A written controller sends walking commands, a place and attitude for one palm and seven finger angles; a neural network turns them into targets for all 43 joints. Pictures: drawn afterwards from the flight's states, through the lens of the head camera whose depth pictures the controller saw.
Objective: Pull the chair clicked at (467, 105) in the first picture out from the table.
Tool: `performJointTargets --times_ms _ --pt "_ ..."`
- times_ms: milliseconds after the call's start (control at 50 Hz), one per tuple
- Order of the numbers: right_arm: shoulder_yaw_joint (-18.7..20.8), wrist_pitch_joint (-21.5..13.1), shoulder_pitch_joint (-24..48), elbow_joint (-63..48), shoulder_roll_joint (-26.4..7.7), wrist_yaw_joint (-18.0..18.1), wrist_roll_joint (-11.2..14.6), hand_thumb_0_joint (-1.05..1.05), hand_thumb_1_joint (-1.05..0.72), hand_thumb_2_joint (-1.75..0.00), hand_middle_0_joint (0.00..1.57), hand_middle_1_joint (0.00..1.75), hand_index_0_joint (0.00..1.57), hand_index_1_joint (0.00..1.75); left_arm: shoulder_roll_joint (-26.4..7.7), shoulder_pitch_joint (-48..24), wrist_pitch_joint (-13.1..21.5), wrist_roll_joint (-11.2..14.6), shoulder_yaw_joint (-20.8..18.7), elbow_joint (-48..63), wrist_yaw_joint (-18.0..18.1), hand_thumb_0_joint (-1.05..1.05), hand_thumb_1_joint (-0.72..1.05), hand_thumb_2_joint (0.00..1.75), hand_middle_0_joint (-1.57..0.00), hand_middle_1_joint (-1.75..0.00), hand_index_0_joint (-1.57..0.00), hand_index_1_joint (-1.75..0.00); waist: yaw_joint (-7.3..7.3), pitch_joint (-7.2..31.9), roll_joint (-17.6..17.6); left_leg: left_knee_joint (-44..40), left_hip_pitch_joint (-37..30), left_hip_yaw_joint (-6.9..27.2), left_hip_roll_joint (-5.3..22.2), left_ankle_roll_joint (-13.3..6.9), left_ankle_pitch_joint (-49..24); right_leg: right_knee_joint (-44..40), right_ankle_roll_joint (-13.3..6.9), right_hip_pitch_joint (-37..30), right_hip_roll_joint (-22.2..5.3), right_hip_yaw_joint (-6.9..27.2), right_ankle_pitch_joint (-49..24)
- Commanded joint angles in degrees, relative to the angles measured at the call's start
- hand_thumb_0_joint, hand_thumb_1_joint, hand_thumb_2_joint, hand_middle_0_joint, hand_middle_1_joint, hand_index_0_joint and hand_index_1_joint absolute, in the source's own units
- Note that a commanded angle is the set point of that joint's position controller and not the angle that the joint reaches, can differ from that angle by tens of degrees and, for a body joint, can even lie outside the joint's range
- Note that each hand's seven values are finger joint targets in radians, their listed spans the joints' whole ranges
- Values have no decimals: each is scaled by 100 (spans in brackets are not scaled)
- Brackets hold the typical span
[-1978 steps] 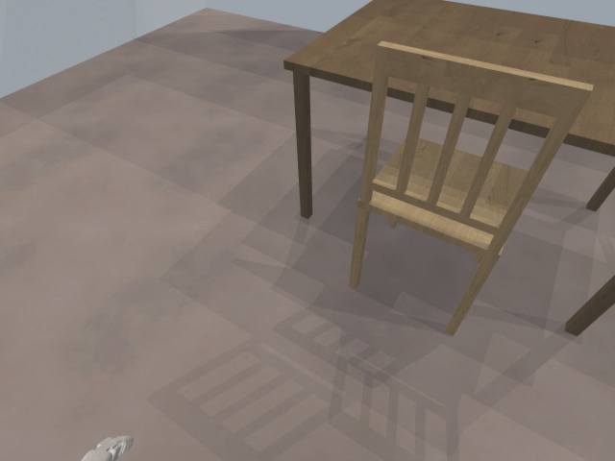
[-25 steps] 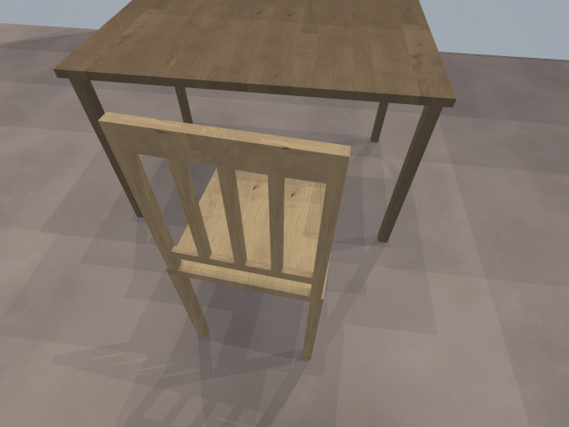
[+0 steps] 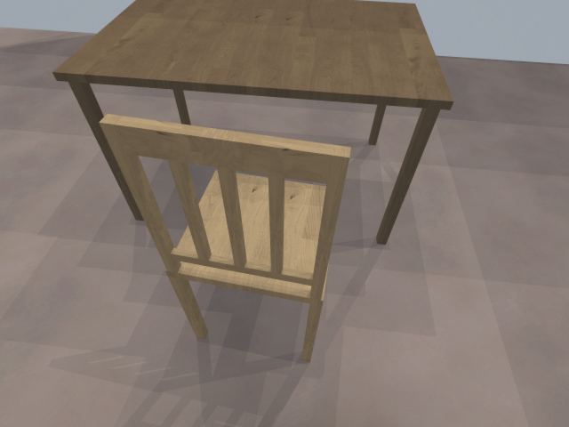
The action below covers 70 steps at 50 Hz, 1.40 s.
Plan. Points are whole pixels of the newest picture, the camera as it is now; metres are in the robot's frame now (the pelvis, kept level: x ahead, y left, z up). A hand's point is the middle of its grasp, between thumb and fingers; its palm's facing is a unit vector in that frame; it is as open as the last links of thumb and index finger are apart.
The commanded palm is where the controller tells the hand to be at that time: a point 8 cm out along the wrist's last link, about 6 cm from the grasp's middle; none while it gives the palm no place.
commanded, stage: shuffle to correct the standing spot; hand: left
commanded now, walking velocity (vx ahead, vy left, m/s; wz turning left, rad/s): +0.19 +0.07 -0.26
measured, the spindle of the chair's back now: (234, 221) +0.50 +0.14 -0.07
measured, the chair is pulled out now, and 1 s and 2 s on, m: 0.30 0.30 0.30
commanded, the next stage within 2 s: come to a stop and stand still in 0.14 s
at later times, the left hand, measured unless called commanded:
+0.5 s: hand out of the picture +0.09 +0.20 -0.18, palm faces -0.02 -0.98 -0.21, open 7.3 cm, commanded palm none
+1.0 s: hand out of the picture +0.06 +0.21 -0.17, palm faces -0.06 -0.97 -0.22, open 7.4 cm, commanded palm none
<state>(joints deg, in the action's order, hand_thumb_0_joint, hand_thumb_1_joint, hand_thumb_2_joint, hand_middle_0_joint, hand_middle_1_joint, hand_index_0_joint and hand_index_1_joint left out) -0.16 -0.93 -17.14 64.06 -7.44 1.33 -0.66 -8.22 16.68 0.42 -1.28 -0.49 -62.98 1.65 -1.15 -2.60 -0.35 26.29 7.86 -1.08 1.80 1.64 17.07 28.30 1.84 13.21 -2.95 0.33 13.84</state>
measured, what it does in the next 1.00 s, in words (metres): stands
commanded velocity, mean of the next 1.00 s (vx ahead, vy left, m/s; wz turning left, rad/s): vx -0.02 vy -0.01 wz -0.06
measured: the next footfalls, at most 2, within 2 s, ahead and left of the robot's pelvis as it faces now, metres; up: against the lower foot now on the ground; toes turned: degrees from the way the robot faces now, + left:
none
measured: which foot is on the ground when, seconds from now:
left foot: down 0.00-1.00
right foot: down 0.00-1.00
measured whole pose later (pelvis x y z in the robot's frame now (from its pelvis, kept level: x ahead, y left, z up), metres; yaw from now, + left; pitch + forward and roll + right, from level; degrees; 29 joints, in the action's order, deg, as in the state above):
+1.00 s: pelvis +0.00 +0.03 -0.01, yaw -4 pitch -2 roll +0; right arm 0.9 0.2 -13.1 55.9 -10.6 1.0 -0.9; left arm -10.2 13.8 -0.8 -1.1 0.2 -57.7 2.0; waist -0.1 -2.4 0.2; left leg 30.7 8.2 -6.2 1.4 -1.0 20.8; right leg 30.3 3.2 14.3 -4.7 -1.0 14.0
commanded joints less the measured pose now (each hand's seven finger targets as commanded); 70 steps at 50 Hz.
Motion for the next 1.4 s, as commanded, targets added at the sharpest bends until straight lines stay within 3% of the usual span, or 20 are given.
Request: performJointTargets --times_ms 0,140,200,240,300,340,380,480,540,580,640,680,700,720,760,800,820,900,1140,1380 --pt "120 19 -566 -161 -502 -17 -64 0 -90 -90 20 30 20 30 -701 427 -20 -19 -171 245 -17 0 90 90 -20 -30 -20 -30 19 -561 -150 -365 749 -37 119 -264 913 -674 -493 397 -215 578 1732" --pt "151 -69 -759 -308 -423 -34 -71 0 -90 -90 20 30 20 30 -716 542 14 -13 -288 404 -60 0 90 90 -20 -30 -20 -30 69 -587 -287 -23 676 -209 79 -322 597 -505 -748 667 -254 891 1643" --pt "174 -186 -952 -257 -643 48 -49 0 -90 -90 20 30 20 30 -460 383 56 -11 -259 521 -56 0 90 90 -20 -30 -20 -30 148 -210 549 -284 15 218 656 -479 -1205 619 -554 696 168 198 -207" --pt "193 -193 -949 -234 -768 127 -50 0 -90 -90 20 30 20 30 -317 351 80 -6 -247 535 -32 0 90 90 -20 -30 -20 -30 115 -146 1006 -213 -165 319 957 -651 -3029 1014 -472 659 288 -118 -293" --pt "194 -160 -703 -361 -693 187 -17 0 -90 -90 20 30 20 30 -431 724 113 44 -285 337 19 0 90 90 -20 -30 -20 -30 -19 155 283 470 -157 -132 622 -397 -4076 619 -497 -56 -31 213 -2256" --pt "200 -118 -615 -411 -564 212 33 0 -90 -90 20 30 20 30 -677 914 142 61 -313 193 77 0 90 90 -20 -30 -20 -30 -28 302 -553 643 335 -330 364 -168 -3121 664 -542 -741 -443 495 -4765" --pt "244 -82 -618 -407 -511 217 84 0 -90 -90 20 30 20 30 -822 855 105 54 -320 191 124 0 90 90 -20 -30 -20 -30 27 596 -598 509 378 -337 262 -111 -2491 801 -543 -1066 -637 501 -5643" --pt "341 -37 -592 -339 -556 218 8 0 -90 -90 20 30 20 30 -629 179 -23 50 -312 521 143 0 90 90 -20 -30 -20 -30 180 348 286 206 -558 -264 609 -300 -4524 937 -267 102 -213 115 -3207" --pt "376 2 -509 -361 -662 194 -37 0 -90 -90 20 30 20 30 -468 -187 -83 29 -319 728 114 0 90 90 -20 -30 -20 -30 198 -4 727 88 -906 -41 944 -560 -5376 731 -173 669 23 -240 -543" --pt "390 25 -430 -451 -746 177 -54 0 -90 -90 20 30 20 30 -457 -155 -103 15 -334 780 93 0 90 90 -20 -30 -20 -30 131 -46 693 195 -924 32 990 -599 -5533 356 -187 559 72 -382 -153" --pt "386 21 -389 -584 -722 174 -5 0 -90 -90 20 30 20 30 -655 320 -8 23 -363 645 119 0 90 90 -20 -30 -20 -30 2 450 176 637 -374 -168 622 -353 -4642 166 -334 -596 -260 -93 -3168" --pt "371 44 -326 -645 -548 165 67 0 -90 -90 20 30 20 30 -953 477 38 5 -363 536 159 0 90 90 -20 -30 -20 -30 -18 875 -427 742 338 -324 274 -136 -2449 480 -686 -1416 -923 375 -5334" --pt "493 -24 373 -1063 -1046 81 160 0 -90 -90 20 30 20 30 -1265 496 81 2 -403 412 318 0 90 90 -20 -30 -20 -30 -11 812 -984 1467 906 -724 163 8 -998 271 -319 -1316 -795 342 -6280" --pt "408 -59 168 -1224 -824 27 141 0 -90 -90 20 30 20 30 -1442 244 68 -88 -446 724 302 0 90 90 -20 -30 -20 -30 138 1115 -706 720 1426 -558 -41 35 -362 728 -576 -2248 -1162 496 -7104" --pt "347 -83 -214 -960 -725 25 27 0 -90 -90 20 30 20 30 -1016 9 22 19 -232 840 237 0 90 90 -20 -30 -20 -30 253 1120 -593 146 376 -282 228 -202 -1766 1126 -349 -1146 -756 -6 -5295" --pt "343 -23 -175 -934 -905 56 -6 0 -90 -90 20 30 20 30 -862 -146 4 52 -152 904 173 0 90 90 -20 -30 -20 -30 216 695 506 246 -95 -104 571 -243 -3425 722 -287 -273 -412 -102 -2612" --pt "295 -9 -126 -956 -909 60 -36 0 -90 -90 20 30 20 30 -862 -169 5 46 -129 910 152 0 90 90 -20 -30 -20 -30 190 459 551 197 -96 -60 683 -251 -3539 516 -306 -50 -301 -128 -1853" --pt "210 42 129 -1096 -894 10 -37 0 -90 -90 20 30 20 30 -809 -206 -30 45 -42 879 63 0 90 90 -20 -30 -20 -30 175 -288 480 -379 500 156 528 -305 -1186 -166 -362 182 -255 79 -569" --pt "175 59 -119 -922 -947 -113 -30 0 -90 -90 20 30 20 30 -872 183 -30 14 9 766 33 0 90 90 -20 -30 -20 -30 183 -478 -154 -813 737 126 318 -338 846 -744 -251 457 -278 251 1033" --pt "72 -44 -571 -471 -719 -85 16 0 -90 -90 20 30 20 30 -702 513 59 42 44 462 63 0 90 90 -20 -30 -20 -30 139 -269 -38 -724 675 105 365 -342 69 -536 -304 174 -326 220 178"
